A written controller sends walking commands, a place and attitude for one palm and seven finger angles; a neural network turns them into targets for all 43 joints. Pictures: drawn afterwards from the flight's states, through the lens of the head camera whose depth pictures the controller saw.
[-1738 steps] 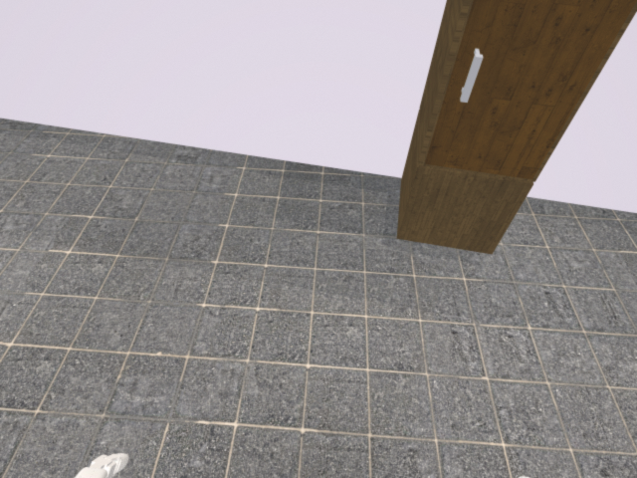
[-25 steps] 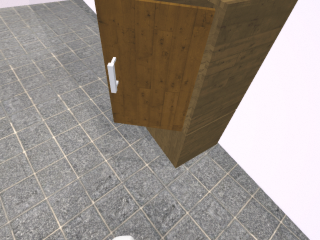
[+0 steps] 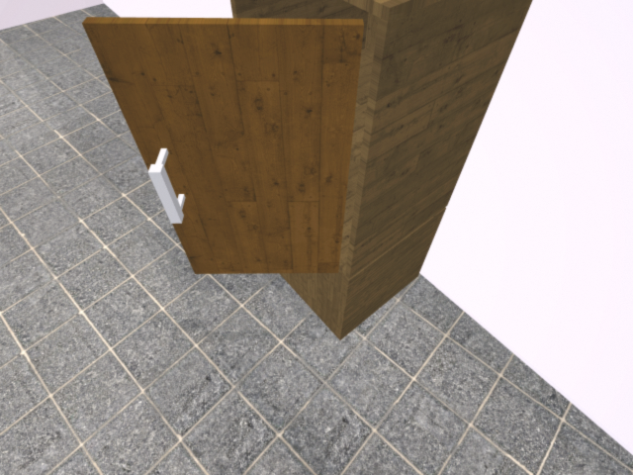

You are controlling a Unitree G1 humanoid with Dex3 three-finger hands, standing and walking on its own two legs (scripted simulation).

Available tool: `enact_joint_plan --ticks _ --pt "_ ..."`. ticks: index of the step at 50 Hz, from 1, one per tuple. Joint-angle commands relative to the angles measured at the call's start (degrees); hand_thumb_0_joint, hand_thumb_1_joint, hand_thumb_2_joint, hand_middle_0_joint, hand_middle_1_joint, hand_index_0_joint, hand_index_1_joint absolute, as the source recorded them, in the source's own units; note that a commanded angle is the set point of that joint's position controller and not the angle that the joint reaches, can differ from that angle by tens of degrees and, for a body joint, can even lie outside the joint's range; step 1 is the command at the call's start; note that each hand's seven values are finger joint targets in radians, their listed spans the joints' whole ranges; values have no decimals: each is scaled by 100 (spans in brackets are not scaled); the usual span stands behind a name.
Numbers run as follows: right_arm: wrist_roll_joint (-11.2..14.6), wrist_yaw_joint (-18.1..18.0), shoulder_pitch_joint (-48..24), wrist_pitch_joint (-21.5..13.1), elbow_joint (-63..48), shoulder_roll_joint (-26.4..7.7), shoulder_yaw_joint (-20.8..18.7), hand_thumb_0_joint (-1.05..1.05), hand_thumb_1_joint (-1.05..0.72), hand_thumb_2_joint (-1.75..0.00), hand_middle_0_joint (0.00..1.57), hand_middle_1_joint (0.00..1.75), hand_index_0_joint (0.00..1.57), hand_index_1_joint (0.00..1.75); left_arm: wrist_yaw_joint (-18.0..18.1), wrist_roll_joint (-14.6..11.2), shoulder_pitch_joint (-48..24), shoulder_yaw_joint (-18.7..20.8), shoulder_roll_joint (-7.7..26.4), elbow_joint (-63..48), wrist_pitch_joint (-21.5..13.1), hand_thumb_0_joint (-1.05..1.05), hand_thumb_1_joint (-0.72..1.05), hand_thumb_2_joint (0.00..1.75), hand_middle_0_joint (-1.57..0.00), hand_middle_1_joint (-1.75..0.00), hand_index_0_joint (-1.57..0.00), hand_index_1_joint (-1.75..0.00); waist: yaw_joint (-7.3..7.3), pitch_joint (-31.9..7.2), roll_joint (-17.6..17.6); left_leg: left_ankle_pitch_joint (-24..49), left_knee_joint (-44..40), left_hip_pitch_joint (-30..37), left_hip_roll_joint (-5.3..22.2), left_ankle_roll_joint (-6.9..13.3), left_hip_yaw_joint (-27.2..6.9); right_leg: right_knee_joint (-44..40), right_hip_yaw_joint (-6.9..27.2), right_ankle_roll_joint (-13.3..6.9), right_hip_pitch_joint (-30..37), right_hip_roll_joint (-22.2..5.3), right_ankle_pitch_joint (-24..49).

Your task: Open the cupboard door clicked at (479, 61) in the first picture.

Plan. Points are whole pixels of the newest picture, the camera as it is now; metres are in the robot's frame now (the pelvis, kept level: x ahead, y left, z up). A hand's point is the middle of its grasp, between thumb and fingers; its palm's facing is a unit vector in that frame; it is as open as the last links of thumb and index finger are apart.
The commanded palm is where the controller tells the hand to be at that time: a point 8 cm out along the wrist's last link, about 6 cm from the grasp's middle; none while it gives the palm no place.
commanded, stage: come to a stop and stand still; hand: left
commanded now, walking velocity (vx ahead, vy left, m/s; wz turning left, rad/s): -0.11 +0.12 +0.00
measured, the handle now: (170, 187) +0.56 +0.27 -0.01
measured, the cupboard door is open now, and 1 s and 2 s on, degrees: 51 51 51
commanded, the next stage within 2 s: look again from close up in 0.54 s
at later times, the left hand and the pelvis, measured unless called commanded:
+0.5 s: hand out of the picture +0.00 +0.19 -0.17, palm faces +0.04 -0.97 -0.23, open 7.4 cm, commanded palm none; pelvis -0.01 +0.00 +0.00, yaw +1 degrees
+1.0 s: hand out of the picture +0.02 +0.18 -0.17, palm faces +0.02 -0.98 -0.20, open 7.3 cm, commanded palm none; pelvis +0.01 +0.00 +0.01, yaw +0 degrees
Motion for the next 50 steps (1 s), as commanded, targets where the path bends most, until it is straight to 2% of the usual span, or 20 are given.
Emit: enact_joint_plan --ticks 1,5,7,10,12,14,15,16,17,18,20,21,22,24,26,29,37,39,42,50 --pt "29 -30 528 -20 -158 -626 -170 0 -90 -90 20 30 20 30 124 -9 424 168 813 -208 -100 0 90 90 -20 -30 -20 -30 171 -966 -557 1534 81 364 381 -240 -503 -391 909 -527 681 -1161 3767" --pt "-22 -29 424 11 -202 -671 -181 0 -90 -90 20 30 20 30 129 4 293 186 707 -274 -49 0 90 90 -20 -30 -20 -30 191 -623 76 2048 -248 438 657 -131 -732 -315 684 -344 290 -813 2489" --pt "-40 -19 265 16 -262 -716 -194 0 -90 -90 20 30 20 30 125 22 316 172 591 -280 -20 0 90 90 -20 -30 -20 -30 256 -386 290 1730 -557 265 820 -12 -897 -363 547 -232 197 -575 1572" --pt "-44 0 132 17 -327 -774 -179 0 -90 -90 20 30 20 30 102 30 348 167 567 -265 -8 0 90 90 -20 -30 -20 -30 294 -147 310 1007 -792 -68 805 9 -951 -540 571 -197 285 -497 982" --pt "-37 22 92 10 -343 -720 -162 0 -90 -90 20 30 20 30 89 46 382 146 552 -213 -22 0 90 90 -20 -30 -20 -30 292 -82 0 370 -873 -103 686 -13 -897 -826 667 -193 242 -507 587" --pt "-37 38 131 7 -343 -725 -139 0 -90 -90 20 30 20 30 71 38 356 130 590 -209 -45 0 90 90 -20 -30 -20 -30 233 -11 -100 63 -883 -58 563 -43 -855 -1102 832 -220 122 -598 288" --pt "26 87 -564 -107 -828 -1032 -176 0 -90 -90 20 30 20 30 268 42 1074 55 744 -90 -155 0 90 90 -20 -30 -20 -30 478 44 313 425 200 -147 656 -205 -544 -807 1055 -119 130 -911 2354" --pt "8 127 -98 -66 -944 -630 -128 0 -90 -90 20 30 20 30 229 51 707 71 1065 -373 -252 0 90 90 -20 -30 -20 -30 126 -543 131 -355 225 -220 327 -214 -530 -1000 1460 -450 273 -1275 1331" --pt "-45 151 -72 -54 -895 -592 -85 0 -90 -90 20 30 20 30 169 52 571 93 1103 -400 -294 0 90 90 -20 -30 -20 -30 151 -560 150 -302 74 -41 239 -178 -529 -1031 1477 -561 209 -1247 825" --pt "-47 151 84 -66 -893 -629 -79 0 -90 -90 20 30 20 30 156 56 446 80 1015 -440 -302 0 90 90 -20 -30 -20 -30 28 -547 -6 -210 -55 92 311 -132 -605 -1108 1299 -544 -44 -1105 96" --pt "-60 158 178 -113 -894 -713 -73 0 -90 -90 20 30 20 30 112 48 372 17 833 -506 -273 0 90 90 -20 -30 -20 -30 7 -260 101 74 -351 154 469 -18 -813 -1018 945 -353 -440 -704 -425" --pt "-68 150 160 -140 -922 -768 -58 0 -90 -90 20 30 20 30 96 44 404 -5 758 -496 -263 0 90 90 -20 -30 -20 -30 43 -165 168 130 -566 21 583 42 -947 -920 790 -271 -372 -547 -343" --pt "-79 145 138 -167 -950 -807 -42 0 -90 -90 20 30 20 30 77 53 464 -18 710 -475 -250 0 90 90 -20 -30 -20 -30 85 -130 405 143 -767 -84 683 97 -1060 -778 631 -225 -280 -424 -206" --pt "-78 126 26 -202 -968 -905 -22 0 -90 -90 20 30 20 30 59 44 650 -41 609 -385 -239 0 90 90 -20 -30 -20 -30 189 -84 261 61 -966 -328 769 146 -1135 -621 464 -152 19 -319 144" --pt "-66 112 10 -221 -948 -918 -4 0 -90 -90 20 30 20 30 46 42 767 -72 573 -302 -239 0 90 90 -20 -30 -20 -30 223 -16 0 -83 -1050 -402 718 143 -1107 -694 520 -140 123 -351 230" --pt "-65 104 64 -245 -849 -937 28 0 -90 -90 20 30 20 30 36 37 811 -80 573 -252 -252 0 90 90 -20 -30 -20 -30 206 -55 -34 5 -1098 -267 682 131 -1040 -764 569 -139 140 -394 331" --pt "-47 79 119 -318 -539 -897 99 0 -90 -90 20 30 20 30 33 26 872 -91 601 -84 -284 0 90 90 -20 -30 -20 -30 229 -234 -14 687 -1057 65 665 112 -924 -789 546 -120 366 -479 902" --pt "-48 73 127 -328 -461 -878 105 0 -90 -90 20 30 20 30 37 20 902 -91 591 -42 -285 0 90 90 -20 -30 -20 -30 238 -245 92 806 -1045 112 666 104 -887 -788 557 -123 385 -496 998" --pt "-40 64 162 -321 -352 -828 116 0 -90 -90 20 30 20 30 42 24 892 -91 581 19 -284 0 90 90 -20 -30 -20 -30 240 -204 13 804 -1037 106 678 90 -855 -807 544 -126 434 -493 1039" --pt "-34 31 247 -341 -120 -765 131 0 -90 -90 20 30 20 30 47 9 918 -97 528 184 -280 0 90 90 -20 -30 -20 -30 244 -209 163 1128 -1013 248 698 76 -801 -786 547 -141 504 -500 1320"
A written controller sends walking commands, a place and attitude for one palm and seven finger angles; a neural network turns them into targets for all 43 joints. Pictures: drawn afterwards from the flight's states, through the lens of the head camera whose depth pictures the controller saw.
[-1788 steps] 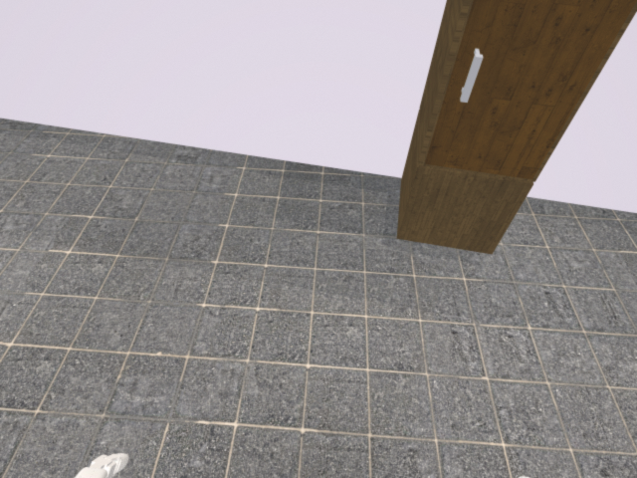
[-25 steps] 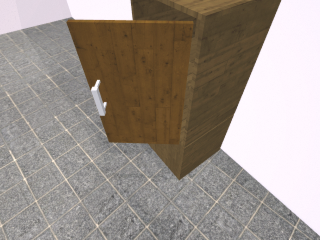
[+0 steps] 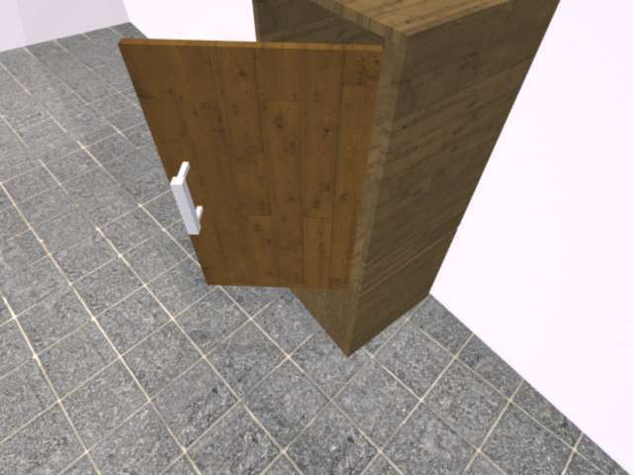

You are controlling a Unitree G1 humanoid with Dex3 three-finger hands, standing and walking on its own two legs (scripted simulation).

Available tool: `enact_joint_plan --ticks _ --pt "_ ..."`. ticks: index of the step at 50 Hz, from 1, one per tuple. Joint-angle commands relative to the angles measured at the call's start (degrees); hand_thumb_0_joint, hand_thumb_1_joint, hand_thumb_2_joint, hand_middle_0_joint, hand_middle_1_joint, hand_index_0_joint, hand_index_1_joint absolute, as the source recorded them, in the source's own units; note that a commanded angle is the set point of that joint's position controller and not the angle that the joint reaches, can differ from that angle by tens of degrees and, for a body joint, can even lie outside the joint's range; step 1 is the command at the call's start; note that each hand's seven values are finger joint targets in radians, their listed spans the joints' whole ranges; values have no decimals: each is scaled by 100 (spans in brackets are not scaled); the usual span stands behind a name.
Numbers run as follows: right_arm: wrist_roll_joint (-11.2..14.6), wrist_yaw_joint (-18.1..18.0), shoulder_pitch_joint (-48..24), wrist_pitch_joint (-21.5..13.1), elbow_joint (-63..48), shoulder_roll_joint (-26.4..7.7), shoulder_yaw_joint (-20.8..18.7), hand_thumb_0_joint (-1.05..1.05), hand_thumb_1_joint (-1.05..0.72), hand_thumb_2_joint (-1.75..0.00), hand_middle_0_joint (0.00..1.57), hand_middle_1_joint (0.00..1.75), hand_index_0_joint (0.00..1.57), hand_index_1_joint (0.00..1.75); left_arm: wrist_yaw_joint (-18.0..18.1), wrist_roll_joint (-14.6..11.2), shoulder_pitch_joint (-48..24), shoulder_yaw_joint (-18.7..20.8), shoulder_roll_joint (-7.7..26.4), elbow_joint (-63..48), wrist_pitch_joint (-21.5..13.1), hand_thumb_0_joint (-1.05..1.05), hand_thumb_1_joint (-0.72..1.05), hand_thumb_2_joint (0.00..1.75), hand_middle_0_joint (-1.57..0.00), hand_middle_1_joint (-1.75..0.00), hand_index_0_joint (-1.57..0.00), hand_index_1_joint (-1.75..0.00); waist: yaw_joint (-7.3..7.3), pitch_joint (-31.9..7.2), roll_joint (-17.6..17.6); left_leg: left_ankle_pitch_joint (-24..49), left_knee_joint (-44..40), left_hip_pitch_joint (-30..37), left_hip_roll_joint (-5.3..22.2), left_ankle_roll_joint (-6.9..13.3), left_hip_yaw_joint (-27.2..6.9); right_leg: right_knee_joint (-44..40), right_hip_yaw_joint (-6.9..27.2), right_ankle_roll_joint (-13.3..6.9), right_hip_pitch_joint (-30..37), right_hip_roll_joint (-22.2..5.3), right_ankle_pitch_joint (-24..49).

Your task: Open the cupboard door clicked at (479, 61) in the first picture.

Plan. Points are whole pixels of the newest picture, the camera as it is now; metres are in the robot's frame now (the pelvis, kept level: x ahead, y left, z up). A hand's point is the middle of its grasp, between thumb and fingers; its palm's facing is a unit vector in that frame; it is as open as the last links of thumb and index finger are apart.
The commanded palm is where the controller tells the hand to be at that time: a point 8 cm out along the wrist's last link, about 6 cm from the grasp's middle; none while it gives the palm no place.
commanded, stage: look again from close up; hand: left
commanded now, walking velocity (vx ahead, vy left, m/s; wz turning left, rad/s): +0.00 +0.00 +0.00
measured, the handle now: (189, 199) +0.55 +0.27 -0.02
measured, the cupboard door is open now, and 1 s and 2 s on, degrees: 51 51 51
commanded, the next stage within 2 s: raise the hand with hooked fingers in 0.18 s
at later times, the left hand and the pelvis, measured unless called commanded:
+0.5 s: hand (181, 390) +0.22 +0.18 -0.01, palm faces +0.22 -0.97 -0.10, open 7.6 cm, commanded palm +0.12 +0.23 -0.06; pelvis +0.00 -0.01 -0.01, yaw +3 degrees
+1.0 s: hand (181, 430) +0.18 +0.18 -0.05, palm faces -0.10 -0.99 -0.05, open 10.4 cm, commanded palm +0.14 +0.25 -0.04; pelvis -0.06 -0.04 -0.09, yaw +4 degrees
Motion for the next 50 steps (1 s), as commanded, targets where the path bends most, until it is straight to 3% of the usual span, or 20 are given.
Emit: enact_joint_plan --ticks 1,13,14,15,16,17,18,19,21,23,25,27,28,32,36,37,40,43,47,50 --pt "23 -40 294 -126 -96 -548 -114 0 -90 -90 20 30 20 30 49 8 324 86 534 -119 -123 0 90 90 -20 -30 -20 -30 11 -54 89 1091 -572 -69 723 34 -737 -308 586 -189 108 -531 1264" --pt "27 -79 341 -131 84 -523 -140 0 -90 -90 20 30 20 30 75 18 280 110 530 -31 -131 0 90 90 -20 -30 -20 -30 5 -33 65 1547 -517 140 753 25 -693 -283 570 -199 178 -526 1619" --pt "123 -28 -169 -80 -347 -762 -199 0 -90 -90 20 30 20 30 289 55 737 93 592 197 -123 0 90 90 -20 -30 -20 -30 163 252 -175 1832 560 -382 894 -155 -539 -344 778 -54 21 -844 2988" --pt "422 -241 -15 -967 -2416 -1631 -313 0 -90 -90 20 30 20 30 236 -1036 -3563 990 2059 -8682 -1329 0 88 89 -20 -32 -20 -32 -439 -2669 726 2742 -63 853 94 -131 -903 127 410 -206 637 -182 2757" --pt "305 -405 -487 -1476 -2061 -1128 -156 0 -90 -90 20 30 20 30 380 -575 -1003 830 1533 -7109 -1007 0 85 88 -20 -33 -20 -33 58 -2424 1590 3999 -165 1325 325 -171 -863 349 342 -293 380 10 1584" --pt "324 -397 -398 -1617 -1675 -1109 -228 0 -90 -90 20 30 20 30 606 -679 -746 585 1118 -6485 -733 0 83 87 -21 -34 -21 -34 -70 -1888 1510 3627 -96 926 363 -346 -854 401 66 -206 -99 5 856" --pt "387 -321 -184 -1601 -1613 -892 -264 0 -90 -90 20 30 20 30 527 -789 948 -155 -264 -5308 -210 0 81 86 -21 -36 -21 -36 -168 -1225 851 3421 -126 616 452 -288 -921 283 -55 -78 -547 -19 627" --pt "371 -248 -302 -1666 -2055 -1165 -342 0 -90 -90 20 30 20 30 401 -942 -47 94 32 -6245 -374 0 78 85 -21 -37 -21 -37 -233 -528 427 3088 11 130 402 -264 -1094 215 -119 -48 -696 -33 843" --pt "197 -199 -256 -1757 -2333 -1316 -528 0 -90 -90 20 30 20 30 74 -888 340 530 283 -5857 -940 0 74 83 -21 -40 -21 -40 -256 -482 -398 2426 583 -473 216 -247 -1024 311 -272 -47 -1088 35 1075" --pt "193 -65 -336 -1686 -2693 -1245 -575 0 -90 -90 20 30 20 30 -455 -1026 1659 620 -102 -4769 -1461 0 69 81 -22 -43 -22 -43 34 -358 -1406 1836 1049 -1354 66 -240 -928 811 -356 -49 -1396 73 1171" --pt "163 53 -665 -1664 -3038 -1238 -672 0 -90 -90 20 30 20 30 -1115 -1295 2337 888 -84 -4717 -2262 0 64 79 -22 -47 -22 -47 326 -642 -1788 1183 1513 -2212 -72 -267 -772 1373 -259 -50 -1513 73 1191" --pt "172 177 -760 -1642 -3380 -1294 -738 0 -90 -90 20 30 20 30 -1855 -1507 2406 1407 378 -4603 -2971 0 60 77 -22 -50 -22 -50 501 -1049 -1176 1001 1972 -2647 -198 -341 -677 1883 41 -120 -1404 -39 1525" --pt "179 213 -837 -1635 -3504 -1332 -745 0 -90 -90 20 30 20 30 -2197 -1568 2105 1589 617 -4684 -3316 0 57 76 -22 -51 -22 -51 447 -1267 -730 896 2242 -2863 -235 -365 -649 2098 185 -146 -1500 -97 1544" --pt "207 167 -913 -1531 -4037 -1296 -697 0 -90 -90 20 30 20 30 -2465 -1753 669 2013 1257 -5794 -3633 0 48 72 -23 -57 -23 -57 408 -1799 261 203 2936 -3527 -289 -219 -539 2404 697 -142 -2104 -118 187" --pt "211 23 -653 -1612 -4059 -1150 -614 0 -90 -90 20 30 20 30 -2239 -1972 -663 2029 1374 -7380 -4103 0 39 68 -24 -63 -24 -63 -6 -2509 798 72 3539 -3457 -75 -81 -739 2427 994 -71 -2423 -62 -368" --pt "191 -8 -584 -1624 -4028 -1204 -547 0 -90 -90 20 30 20 30 -2291 -2005 -1178 1778 1361 -7768 -4183 0 36 67 -24 -64 -24 -64 -244 -2483 720 -9 3686 -3479 -22 -41 -809 2492 998 -62 -2689 -15 -474" --pt "257 -136 -520 -1744 -3800 -1294 -463 0 -90 -90 20 30 20 30 -2564 -1969 -1087 1286 1196 -7507 -4039 0 29 64 -24 -69 -24 -69 -435 -2192 722 -350 3727 -3626 79 10 -888 2341 939 -77 -2972 31 -1037" --pt "373 -258 -453 -1732 -3706 -1404 -377 0 -90 -90 20 30 20 30 -2947 -1977 -1177 1347 1521 -6563 -3296 0 22 61 -25 -74 -25 -74 -505 -1793 378 -700 3697 -4051 74 29 -936 2065 1018 -20 -2938 34 -1613" --pt "451 -313 -636 -1567 -4002 -1395 -323 0 -90 -90 20 30 20 30 -3049 -2093 -436 2144 2044 -5705 -1925 0 13 57 -25 -80 -25 -80 64 -2105 112 -471 3284 -4079 -21 -6 -938 1778 1037 28 -2092 -83 -1674" --pt "412 -249 -681 -1494 -4181 -1189 -317 0 -90 -90 20 30 20 30 -2664 -2338 -49 2673 2013 -6229 -1637 0 6 54 -26 -84 -26 -84 349 -2633 -54 121 3034 -3765 -47 -49 -936 1863 826 79 -1505 -129 -811"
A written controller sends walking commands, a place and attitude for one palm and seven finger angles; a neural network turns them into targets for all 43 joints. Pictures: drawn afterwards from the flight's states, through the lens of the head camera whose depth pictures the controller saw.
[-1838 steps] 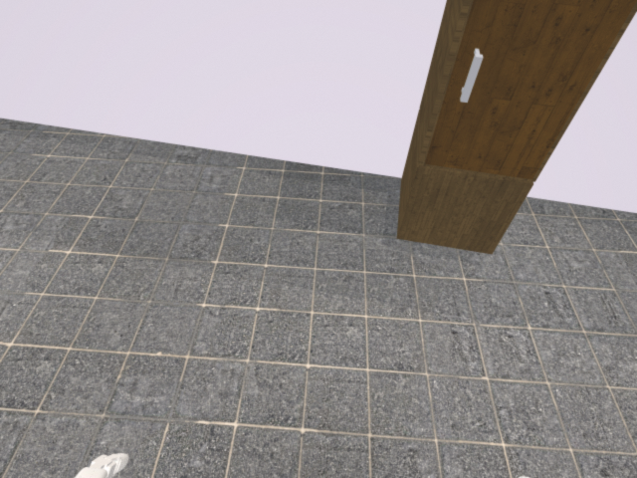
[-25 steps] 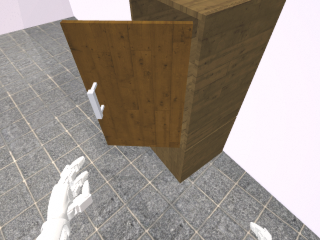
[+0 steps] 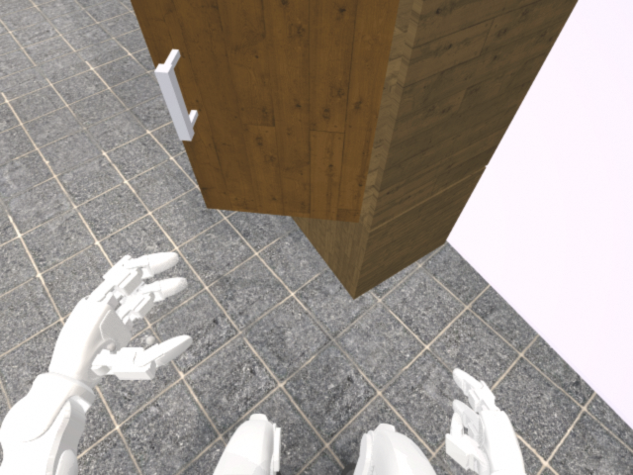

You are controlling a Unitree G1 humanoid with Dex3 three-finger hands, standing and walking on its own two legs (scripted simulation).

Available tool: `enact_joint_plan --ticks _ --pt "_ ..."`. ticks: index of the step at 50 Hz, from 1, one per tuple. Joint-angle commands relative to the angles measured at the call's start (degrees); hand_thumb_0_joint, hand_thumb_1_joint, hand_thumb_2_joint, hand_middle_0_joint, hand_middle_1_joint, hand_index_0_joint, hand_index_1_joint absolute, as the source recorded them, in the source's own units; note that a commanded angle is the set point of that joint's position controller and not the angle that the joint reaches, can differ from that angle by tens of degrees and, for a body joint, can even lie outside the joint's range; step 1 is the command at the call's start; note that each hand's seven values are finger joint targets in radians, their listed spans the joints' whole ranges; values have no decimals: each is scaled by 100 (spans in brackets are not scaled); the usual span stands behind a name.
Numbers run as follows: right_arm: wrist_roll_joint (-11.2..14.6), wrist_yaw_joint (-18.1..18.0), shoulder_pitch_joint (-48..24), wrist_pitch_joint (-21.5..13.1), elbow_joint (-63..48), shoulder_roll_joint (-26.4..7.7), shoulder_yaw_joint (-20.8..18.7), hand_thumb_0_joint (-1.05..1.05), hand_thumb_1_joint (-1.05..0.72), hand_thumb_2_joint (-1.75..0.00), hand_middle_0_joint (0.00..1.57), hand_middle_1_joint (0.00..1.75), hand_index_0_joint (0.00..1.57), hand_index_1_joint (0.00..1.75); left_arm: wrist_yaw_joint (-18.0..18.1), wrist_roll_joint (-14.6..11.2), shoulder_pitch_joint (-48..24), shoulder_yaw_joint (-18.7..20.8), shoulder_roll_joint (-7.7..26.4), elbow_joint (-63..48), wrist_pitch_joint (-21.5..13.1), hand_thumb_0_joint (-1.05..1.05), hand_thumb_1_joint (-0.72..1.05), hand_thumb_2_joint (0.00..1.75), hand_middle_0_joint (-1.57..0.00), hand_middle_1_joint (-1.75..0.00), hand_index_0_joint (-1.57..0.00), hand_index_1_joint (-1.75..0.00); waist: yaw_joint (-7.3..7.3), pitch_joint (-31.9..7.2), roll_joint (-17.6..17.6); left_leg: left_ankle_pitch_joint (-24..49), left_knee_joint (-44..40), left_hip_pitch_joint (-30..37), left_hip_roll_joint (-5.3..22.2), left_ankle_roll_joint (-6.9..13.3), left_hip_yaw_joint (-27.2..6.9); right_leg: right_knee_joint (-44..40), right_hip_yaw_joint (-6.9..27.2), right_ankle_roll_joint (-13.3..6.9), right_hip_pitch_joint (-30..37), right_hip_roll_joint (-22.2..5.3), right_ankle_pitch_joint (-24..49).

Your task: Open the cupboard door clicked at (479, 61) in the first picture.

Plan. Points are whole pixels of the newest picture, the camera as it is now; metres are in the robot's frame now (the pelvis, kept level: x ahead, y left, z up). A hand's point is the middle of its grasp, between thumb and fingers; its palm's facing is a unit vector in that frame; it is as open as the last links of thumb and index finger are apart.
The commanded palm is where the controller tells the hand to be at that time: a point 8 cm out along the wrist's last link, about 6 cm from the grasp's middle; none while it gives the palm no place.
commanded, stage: raise the hand with hooked fingers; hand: left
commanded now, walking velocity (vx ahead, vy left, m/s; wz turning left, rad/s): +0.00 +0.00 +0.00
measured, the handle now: (180, 97) +0.63 +0.26 +0.08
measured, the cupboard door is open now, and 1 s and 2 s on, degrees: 51 51 51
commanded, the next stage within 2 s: move the hooked fingers beside the handle in 1.38 s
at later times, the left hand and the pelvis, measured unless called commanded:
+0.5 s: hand (79, 298) +0.28 +0.28 +0.08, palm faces -0.02 -1.00 -0.05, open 13.2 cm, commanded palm +0.26 +0.33 +0.08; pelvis +0.02 +0.04 +0.03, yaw -1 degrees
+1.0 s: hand (49, 263) +0.32 +0.32 +0.09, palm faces -0.05 -1.00 -0.04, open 14.0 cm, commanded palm +0.29 +0.36 +0.09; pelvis +0.02 +0.05 +0.04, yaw -1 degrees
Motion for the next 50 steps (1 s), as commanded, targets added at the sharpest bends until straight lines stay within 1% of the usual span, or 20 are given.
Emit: enact_joint_plan --ticks 1,2,3,6,8,11,14,17,18,21,23,27,28,34,36,37,40,44,47,50 --pt "44 -59 -210 -329 -1147 -904 -575 0 -90 -90 20 30 20 30 543 -434 619 1300 942 -1245 107 0 4 53 -26 -86 -26 -86 391 -1977 -205 1452 -1179 494 -419 213 -51 -1753 1551 521 2268 -150 626" --pt "14 -36 -204 -339 -1109 -863 -580 0 -90 -90 20 30 20 30 700 -458 676 1407 937 -1196 -18 0 1 52 -26 -87 -26 -87 429 -1934 -397 1503 -1247 492 -393 192 -97 -1658 1437 479 2292 -76 708" --pt "-1 -16 -138 -365 -1078 -862 -588 0 -90 -90 20 30 20 30 834 -390 567 1314 846 -1366 -227 0 -1 51 -27 -88 -27 -88 372 -1788 -273 1516 -1315 535 -384 189 -78 -1620 1366 461 2101 -44 762" --pt "-48 27 39 -435 -854 -943 -632 0 -90 -90 20 30 20 30 1002 -114 190 949 635 -1111 -753 0 -8 48 -27 -93 -27 -93 36 -1260 -224 1083 -1344 523 -375 207 -64 -1624 1251 467 1402 3 165" --pt "-48 8 157 -475 -783 -1079 -641 0 -90 -90 20 30 20 30 808 -7 -197 702 629 -833 -969 0 -13 46 -27 -96 -27 -96 -147 -1060 -332 841 -1285 464 -368 237 -92 -1606 1256 451 1064 18 -140" --pt "14 -53 315 -544 -801 -1242 -639 0 -90 -90 20 30 20 30 398 -7 -336 570 769 -630 -1037 0 -20 43 -28 -100 -28 -100 -200 -1142 -178 593 -1381 602 -387 271 -110 -1680 1247 426 999 6 -384" --pt "40 -129 374 -574 -839 -1316 -633 0 -90 -90 20 30 20 30 121 -189 -644 914 1224 -891 -940 0 -27 40 -28 -105 -28 -105 -56 -1640 176 934 -1549 1070 -386 273 -158 -1577 1133 369 1348 50 192" --pt "6 -129 406 -603 -864 -1311 -607 0 -90 -90 20 30 20 30 224 -273 -659 1234 1500 -1271 -858 0 -34 37 -29 -110 -29 -110 88 -1912 629 1621 -1688 1612 -355 226 -240 -1324 846 299 1457 156 1026" --pt "-12 -114 408 -587 -865 -1275 -590 0 -90 -90 20 30 20 30 298 -294 -563 1288 1440 -1318 -844 0 -36 36 -29 -111 -29 -111 138 -1979 681 1874 -1754 1739 -353 197 -250 -1298 782 301 1537 156 1257" --pt "-14 -66 382 -507 -857 -1243 -601 0 -90 -90 20 30 20 30 504 -313 -326 1250 1159 -1034 -724 0 -43 33 -29 -115 -29 -115 82 -1633 376 2066 -1822 1769 -326 146 -282 -1315 635 341 1425 183 1435" --pt "-14 -20 399 -416 -909 -1270 -571 0 -90 -90 20 30 20 30 451 -252 -423 1109 1080 -786 -559 0 -48 31 -30 -118 -30 -118 34 -1436 575 2193 -1852 1807 -323 102 -274 -1308 600 327 1311 209 1510" --pt "4 -24 452 -292 -1011 -1375 -544 0 -90 -90 20 30 20 30 210 -140 -777 930 1108 -324 -200 0 -50 30 -30 -120 -30 -120 -98 -1111 254 1926 -1915 1634 -320 110 -288 -1428 589 330 1225 234 1413" --pt "14 -28 467 -269 -1023 -1384 -544 0 -90 -90 20 30 20 30 128 -132 -949 952 1162 -340 -175 0 -50 30 -30 -120 -30 -120 -120 -1208 169 1944 -1923 1695 -318 112 -289 -1464 590 348 1260 230 1450" --pt "-46 -80 528 -304 -958 -1362 -526 0 -90 -90 20 30 20 30 -5 -245 -1694 1406 1708 -830 -406 0 -50 30 -30 -120 -30 -120 -9 -1990 695 2908 -1883 2485 -254 -46 -429 -1391 610 306 1340 255 1737" --pt "-45 -87 530 -293 -924 -1352 -505 0 -90 -90 20 30 20 30 -5 -272 -1630 1456 1689 -537 -443 0 -50 30 -30 -120 -30 -120 -12 -1815 501 2777 -1919 2362 -247 -38 -425 -1426 595 314 1336 263 1669" --pt "-58 -86 530 -283 -888 -1380 -491 0 -90 -90 20 30 20 30 -25 -283 -1731 1557 1834 -416 -439 0 -50 30 -30 -120 -30 -120 20 -1796 562 2822 -1909 2301 -255 -56 -450 -1392 588 279 1357 280 1677" --pt "-17 -98 507 -205 -865 -1403 -489 0 -90 -90 20 30 20 30 -163 -263 -1839 1526 1822 67 -277 0 -50 30 -30 -120 -30 -120 -37 -1606 496 2414 -2019 2151 -262 -20 -402 -1511 584 310 1312 247 1462" --pt "8 -124 494 -157 -891 -1445 -478 0 -90 -90 20 30 20 30 -414 -351 -2034 1652 2023 415 -51 0 -50 30 -30 -120 -30 -120 1 -1697 414 2259 -2085 2047 -307 56 -328 -1648 639 297 1579 227 1529" --pt "3 -84 518 -196 -963 -1427 -488 0 -90 -90 20 30 20 30 -490 -395 -1894 1460 1820 299 -83 0 -50 30 -30 -120 -30 -120 31 -1786 457 2507 -2089 2183 -295 50 -359 -1644 634 276 1587 256 1601" --pt "-3 -41 549 -188 -964 -1439 -515 0 -90 -90 20 30 20 30 -404 -367 -1828 1527 1879 296 -190 0 -50 30 -30 -120 -30 -120 9 -1674 306 2174 -2119 2055 -301 83 -332 -1682 641 301 1516 263 1413"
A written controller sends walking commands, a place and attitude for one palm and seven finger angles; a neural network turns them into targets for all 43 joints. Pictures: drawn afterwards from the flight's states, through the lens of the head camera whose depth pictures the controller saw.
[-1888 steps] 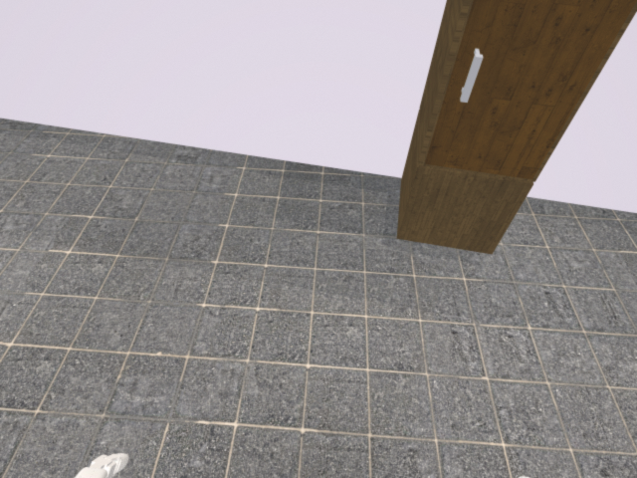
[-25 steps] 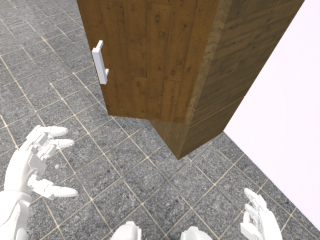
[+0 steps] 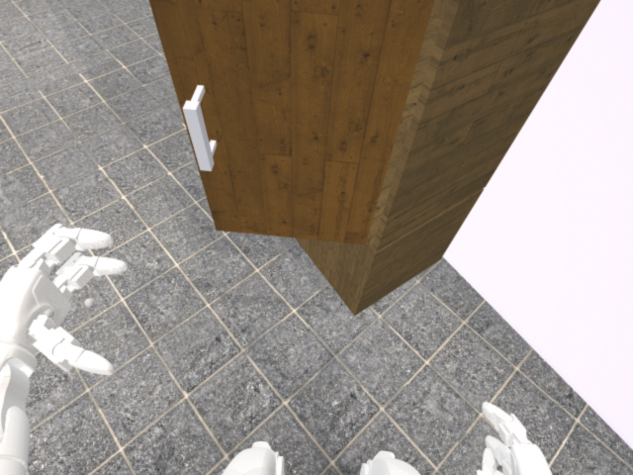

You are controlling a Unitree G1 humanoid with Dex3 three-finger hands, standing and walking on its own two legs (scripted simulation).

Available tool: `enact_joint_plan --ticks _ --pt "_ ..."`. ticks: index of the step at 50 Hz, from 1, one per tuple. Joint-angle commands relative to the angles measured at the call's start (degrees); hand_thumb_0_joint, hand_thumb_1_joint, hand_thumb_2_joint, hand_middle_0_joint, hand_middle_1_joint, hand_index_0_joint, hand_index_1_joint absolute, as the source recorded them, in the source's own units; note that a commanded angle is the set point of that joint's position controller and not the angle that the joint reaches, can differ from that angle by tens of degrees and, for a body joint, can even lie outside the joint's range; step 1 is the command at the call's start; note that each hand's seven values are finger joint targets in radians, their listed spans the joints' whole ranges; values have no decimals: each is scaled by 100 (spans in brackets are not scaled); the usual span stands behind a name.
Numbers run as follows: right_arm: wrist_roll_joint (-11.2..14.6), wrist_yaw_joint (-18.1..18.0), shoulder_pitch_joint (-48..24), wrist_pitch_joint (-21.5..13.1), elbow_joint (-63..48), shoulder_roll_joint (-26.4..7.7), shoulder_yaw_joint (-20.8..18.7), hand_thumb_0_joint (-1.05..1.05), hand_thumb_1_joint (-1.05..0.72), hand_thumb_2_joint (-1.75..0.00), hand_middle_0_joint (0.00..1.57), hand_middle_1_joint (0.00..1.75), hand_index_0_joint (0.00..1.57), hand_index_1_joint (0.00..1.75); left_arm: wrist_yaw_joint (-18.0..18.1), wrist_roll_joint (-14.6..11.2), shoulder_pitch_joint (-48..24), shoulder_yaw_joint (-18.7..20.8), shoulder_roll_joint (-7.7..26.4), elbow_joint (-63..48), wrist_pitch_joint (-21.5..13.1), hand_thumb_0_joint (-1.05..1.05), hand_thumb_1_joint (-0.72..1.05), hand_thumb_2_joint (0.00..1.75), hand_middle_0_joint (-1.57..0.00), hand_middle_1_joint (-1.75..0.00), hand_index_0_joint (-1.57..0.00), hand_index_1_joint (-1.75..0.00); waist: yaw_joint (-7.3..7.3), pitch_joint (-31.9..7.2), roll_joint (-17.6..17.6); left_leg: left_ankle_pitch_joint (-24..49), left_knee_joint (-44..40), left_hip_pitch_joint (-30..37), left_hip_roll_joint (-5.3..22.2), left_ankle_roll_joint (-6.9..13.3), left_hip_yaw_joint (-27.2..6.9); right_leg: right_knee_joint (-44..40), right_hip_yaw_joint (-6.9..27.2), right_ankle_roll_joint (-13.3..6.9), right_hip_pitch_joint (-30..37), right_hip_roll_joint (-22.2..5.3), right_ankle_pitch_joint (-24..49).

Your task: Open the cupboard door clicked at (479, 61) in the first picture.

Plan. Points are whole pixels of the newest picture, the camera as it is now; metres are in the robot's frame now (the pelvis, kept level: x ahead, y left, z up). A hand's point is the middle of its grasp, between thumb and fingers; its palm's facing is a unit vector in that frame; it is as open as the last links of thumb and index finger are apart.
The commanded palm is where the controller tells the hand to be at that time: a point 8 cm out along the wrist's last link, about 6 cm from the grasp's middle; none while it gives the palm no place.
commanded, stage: raise the hand with hooked fingers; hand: left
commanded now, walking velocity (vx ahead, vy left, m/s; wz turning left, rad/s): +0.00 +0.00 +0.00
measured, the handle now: (203, 129) +0.60 +0.23 +0.04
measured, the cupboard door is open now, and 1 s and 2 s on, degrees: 51 51 51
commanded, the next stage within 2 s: move the hooked fingers beside the handle in 0.38 s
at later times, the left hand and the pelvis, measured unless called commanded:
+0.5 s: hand (106, 312) +0.28 +0.26 +0.05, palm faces -0.02 -1.00 -0.04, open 14.0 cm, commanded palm +0.26 +0.31 +0.06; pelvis +0.00 -0.02 +0.00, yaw +0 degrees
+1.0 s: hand (123, 246) +0.37 +0.27 +0.05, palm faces -0.01 -1.00 -0.03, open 14.0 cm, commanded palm +0.35 +0.31 +0.05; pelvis +0.00 -0.02 -0.01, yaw -1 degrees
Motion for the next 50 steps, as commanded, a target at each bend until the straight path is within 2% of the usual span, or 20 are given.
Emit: enact_joint_plan --ticks 1,3,8,11,13,20,24,29,30,31,33,35,36,40,41,42,44,46,47,50 --pt "31 -13 -67 -325 -814 -905 -433 0 -90 -90 20 30 20 30 73 -130 -710 478 1255 -1080 -493 0 -50 30 -30 -120 -30 -120 63 -1532 400 1730 -1028 1073 -122 -279 -652 -464 318 -124 618 323 827" --pt "17 -9 -44 -308 -819 -910 -431 0 -90 -90 20 30 20 30 150 -124 -825 629 1425 -1148 -594 0 -50 30 -30 -120 -30 -120 83 -1546 465 1704 -1050 1080 -126 -284 -639 -451 333 -143 670 335 797" --pt "19 -20 -23 -302 -807 -872 -422 0 -90 -90 20 30 20 30 245 -74 -876 594 1415 -1251 -721 0 -50 30 -30 -120 -30 -120 57 -1576 753 1656 -1052 1130 -137 -268 -595 -482 396 -136 698 317 785" --pt "28 -47 -63 -316 -807 -847 -411 0 -90 -90 20 30 20 30 214 -67 -839 496 1315 -1232 -714 0 -50 30 -30 -120 -30 -120 25 -1541 682 1495 -1031 1038 -151 -226 -556 -543 440 -116 765 291 754" --pt "33 -59 -56 -305 -789 -864 -400 0 -90 -90 20 30 20 30 143 -113 -893 467 1291 -1111 -690 0 -50 30 -30 -120 -30 -120 -22 -1479 448 1386 -1001 932 -152 -201 -541 -577 474 -109 809 313 727" --pt "55 -89 -112 -320 -780 -849 -381 0 -90 -90 20 30 20 30 61 -132 -949 422 1249 -942 -617 0 -50 30 -30 -120 -30 -120 -13 -1357 511 1275 -961 808 -174 -185 -515 -605 520 -105 783 284 686" --pt "40 -80 -98 -329 -798 -837 -372 0 -90 -90 20 30 20 30 51 -124 -931 484 1318 -966 -638 0 -50 30 -30 -120 -30 -120 -2 -1529 353 1413 -894 769 -181 -172 -500 -556 551 -91 945 284 855" --pt "38 -174 -28 -289 -569 -869 -338 0 -90 -90 20 30 20 30 64 -54 -2122 602 1622 -484 -714 0 -50 30 -30 -120 -30 -120 -195 -1372 385 1150 -727 548 -159 -165 -493 -521 651 -78 681 280 600" --pt "41 -187 -10 -284 -554 -875 -335 0 -90 -90 20 30 20 30 54 -34 -2121 605 1628 -269 -703 0 -50 30 -30 -120 -30 -120 -181 -1302 314 1067 -720 458 -156 -167 -489 -543 668 -74 662 266 499" --pt "47 -198 -23 -291 -531 -883 -328 0 -90 -90 20 30 20 30 28 -7 -2383 525 1619 -225 -724 0 -50 30 -30 -120 -30 -120 -219 -1380 352 1041 -701 440 -162 -157 -496 -530 693 -69 662 253 478" --pt "40 -201 49 -289 -508 -878 -340 0 -90 -90 20 30 20 30 -88 38 -2523 494 1691 -238 -739 0 -50 30 -30 -120 -30 -120 -157 -1823 670 1416 -629 682 -163 -155 -468 -410 716 -103 783 255 897" --pt "46 -190 94 -264 -513 -881 -353 0 -90 -90 20 30 20 30 -148 80 -2542 412 1682 -121 -681 0 -50 30 -30 -120 -30 -120 -148 -1967 747 1641 -629 785 -154 -164 -467 -363 668 -97 775 255 1138" --pt "45 -189 119 -240 -477 -900 -355 0 -90 -90 20 30 20 30 -162 103 -2687 442 1753 50 -634 0 -50 30 -30 -120 -30 -120 -184 -1953 590 1575 -604 695 -142 -157 -462 -373 677 -78 770 257 1103" --pt "38 -154 216 -113 -477 -952 -365 0 -90 -90 20 30 20 30 -184 88 -2649 819 2114 658 -525 0 -50 30 -30 -120 -30 -120 -95 -1953 249 1720 -545 373 -138 -152 -436 -319 712 -70 968 253 1327" --pt "43 -142 212 -82 -496 -957 -362 0 -90 -90 20 30 20 30 -170 91 -2739 827 2137 742 -506 0 -50 30 -30 -120 -30 -120 -100 -1911 235 1709 -524 257 -145 -146 -400 -327 751 -57 997 246 1348" --pt "26 -135 241 -53 -503 -965 -363 0 -90 -90 20 30 20 30 -165 82 -2784 1007 2356 823 -514 0 -50 30 -30 -120 -30 -120 -29 -1944 325 1784 -474 203 -141 -160 -394 -271 775 -95 1073 262 1409" --pt "30 -92 283 5 -526 -944 -374 0 -90 -90 20 30 20 30 -153 145 -2953 866 2236 816 -556 0 -50 30 -30 -120 -30 -120 -86 -1990 490 1817 -513 318 -141 -153 -365 -274 741 -70 946 262 1467" --pt "26 -80 362 54 -501 -975 -391 0 -90 -90 20 30 20 30 -99 233 -3131 910 2363 960 -617 0 -50 30 -30 -120 -30 -120 -131 -1983 405 1752 -494 226 -126 -140 -375 -253 742 -59 877 273 1387" --pt "22 -78 397 73 -506 -964 -386 0 -90 -90 20 30 20 30 -115 209 -3368 795 2267 923 -674 0 -50 30 -30 -120 -30 -120 -204 -1987 409 1844 -450 276 -117 -121 -382 -211 735 -77 802 307 1470" --pt "18 -66 520 149 -421 -998 -419 0 -90 -90 20 30 20 30 -138 300 -3638 795 2343 1114 -781 0 -50 30 -30 -120 -30 -120 -231 -2196 564 1869 -458 428 -104 -134 -416 -182 703 -72 700 308 1442"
